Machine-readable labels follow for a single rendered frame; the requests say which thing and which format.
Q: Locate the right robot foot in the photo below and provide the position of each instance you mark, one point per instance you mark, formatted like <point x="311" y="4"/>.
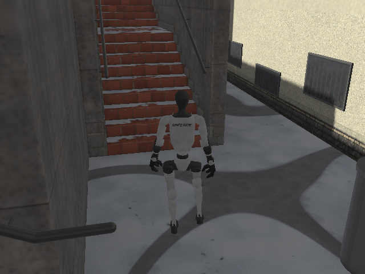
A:
<point x="200" y="219"/>

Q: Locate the humanoid robot head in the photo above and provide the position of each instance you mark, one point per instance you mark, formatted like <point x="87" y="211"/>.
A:
<point x="182" y="99"/>

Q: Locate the robot left hand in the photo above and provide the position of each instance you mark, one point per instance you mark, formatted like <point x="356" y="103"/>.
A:
<point x="156" y="163"/>

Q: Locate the left robot forearm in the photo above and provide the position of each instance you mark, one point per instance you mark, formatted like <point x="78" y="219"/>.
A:
<point x="155" y="152"/>

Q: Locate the left robot upper arm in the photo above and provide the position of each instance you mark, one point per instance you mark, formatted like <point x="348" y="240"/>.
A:
<point x="161" y="130"/>

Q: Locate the right robot upper arm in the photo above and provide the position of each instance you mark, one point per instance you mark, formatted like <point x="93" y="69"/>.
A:
<point x="202" y="130"/>

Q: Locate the robot right hand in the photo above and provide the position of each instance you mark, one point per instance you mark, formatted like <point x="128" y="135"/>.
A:
<point x="211" y="170"/>

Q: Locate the right robot forearm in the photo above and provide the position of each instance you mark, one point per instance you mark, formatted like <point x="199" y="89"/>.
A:
<point x="208" y="154"/>

